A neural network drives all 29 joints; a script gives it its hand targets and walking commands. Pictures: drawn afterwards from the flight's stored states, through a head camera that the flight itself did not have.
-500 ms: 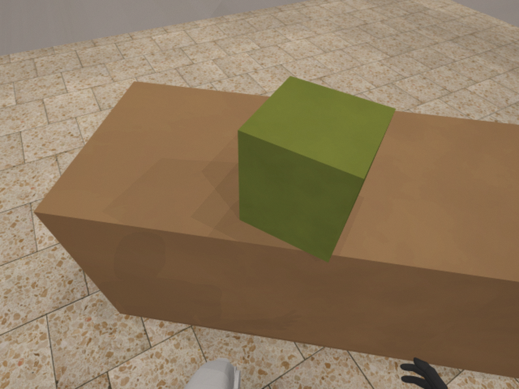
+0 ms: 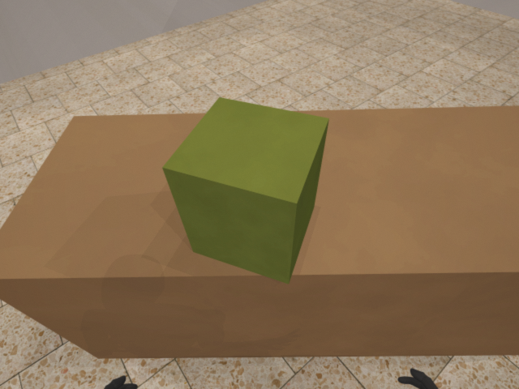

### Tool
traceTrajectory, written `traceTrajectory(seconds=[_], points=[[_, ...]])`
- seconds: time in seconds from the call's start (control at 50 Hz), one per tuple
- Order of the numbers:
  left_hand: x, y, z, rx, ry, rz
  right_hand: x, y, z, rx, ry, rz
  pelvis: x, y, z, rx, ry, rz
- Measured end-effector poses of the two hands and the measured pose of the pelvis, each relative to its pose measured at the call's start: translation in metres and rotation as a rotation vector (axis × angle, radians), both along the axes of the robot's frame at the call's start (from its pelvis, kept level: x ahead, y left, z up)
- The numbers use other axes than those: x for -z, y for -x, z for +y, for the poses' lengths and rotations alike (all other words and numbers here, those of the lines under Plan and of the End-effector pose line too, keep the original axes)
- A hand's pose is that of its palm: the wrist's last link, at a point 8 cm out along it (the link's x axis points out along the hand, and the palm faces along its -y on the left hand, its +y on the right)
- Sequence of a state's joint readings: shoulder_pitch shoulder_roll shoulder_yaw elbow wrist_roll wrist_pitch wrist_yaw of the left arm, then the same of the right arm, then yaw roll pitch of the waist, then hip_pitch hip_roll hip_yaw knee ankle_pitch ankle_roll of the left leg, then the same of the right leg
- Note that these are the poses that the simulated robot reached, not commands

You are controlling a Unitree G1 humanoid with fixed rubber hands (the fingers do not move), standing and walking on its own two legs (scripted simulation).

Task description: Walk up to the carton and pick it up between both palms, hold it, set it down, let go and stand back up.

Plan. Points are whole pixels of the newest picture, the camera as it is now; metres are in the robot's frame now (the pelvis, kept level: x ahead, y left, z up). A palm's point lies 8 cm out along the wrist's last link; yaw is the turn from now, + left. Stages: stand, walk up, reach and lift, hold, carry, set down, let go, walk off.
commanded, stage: walk up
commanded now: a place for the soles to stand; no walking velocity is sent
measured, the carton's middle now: (254, 191) +0.47 +0.02 +0.02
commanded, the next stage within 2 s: none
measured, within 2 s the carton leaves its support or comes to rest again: neither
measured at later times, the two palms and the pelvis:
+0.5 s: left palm out of the picture +0.14 +0.24 -0.09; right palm out of the picture +0.10 -0.26 -0.08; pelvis +0.01 +0.00 +0.01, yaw -5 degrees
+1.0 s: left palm out of the picture +0.13 +0.35 -0.10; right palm out of the picture +0.09 -0.20 -0.11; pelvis +0.06 +0.08 +0.00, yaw -9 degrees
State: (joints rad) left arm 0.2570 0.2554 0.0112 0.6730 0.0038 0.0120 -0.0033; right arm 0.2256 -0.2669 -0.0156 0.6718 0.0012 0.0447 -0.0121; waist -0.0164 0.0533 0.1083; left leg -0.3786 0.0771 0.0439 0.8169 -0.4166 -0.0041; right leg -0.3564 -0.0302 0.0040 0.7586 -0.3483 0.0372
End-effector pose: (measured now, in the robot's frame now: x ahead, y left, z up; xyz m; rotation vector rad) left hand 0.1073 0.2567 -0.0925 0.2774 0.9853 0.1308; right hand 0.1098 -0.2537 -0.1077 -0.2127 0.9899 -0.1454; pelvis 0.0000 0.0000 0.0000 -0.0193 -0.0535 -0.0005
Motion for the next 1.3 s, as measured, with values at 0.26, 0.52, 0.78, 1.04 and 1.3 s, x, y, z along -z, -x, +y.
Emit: traceTrajectory(seconds=[0.26,0.52,0.78,1.04,1.3], points=[[-0.020,-0.040,-0.010,0.060,0.024,-0.075,-0.015,0.010,-0.010,0.029,0.000,0.001,-0.013,-0.008,-0.003,0.046,-0.043,0.025],[-0.007,-0.034,-0.013,0.089,0.053,-0.033,-0.027,0.008,-0.010,0.050,0.024,-0.021,-0.013,-0.011,0.001,0.096,-0.030,0.016],[-0.012,-0.006,0.022,0.051,-0.067,0.036,-0.008,0.011,-0.008,0.030,0.025,0.027,-0.007,-0.024,0.018,0.110,-0.017,0.026],[0.009,-0.048,0.086,0.072,-0.057,0.136,-0.004,0.027,0.068,0.136,0.033,0.117,-0.005,-0.067,0.081,0.158,-0.027,0.002],[0.010,-0.169,0.028,0.238,0.069,-0.005,-0.005,0.047,0.090,0.240,0.016,0.206,-0.007,-0.092,0.088,0.177,-0.036,-0.025]])
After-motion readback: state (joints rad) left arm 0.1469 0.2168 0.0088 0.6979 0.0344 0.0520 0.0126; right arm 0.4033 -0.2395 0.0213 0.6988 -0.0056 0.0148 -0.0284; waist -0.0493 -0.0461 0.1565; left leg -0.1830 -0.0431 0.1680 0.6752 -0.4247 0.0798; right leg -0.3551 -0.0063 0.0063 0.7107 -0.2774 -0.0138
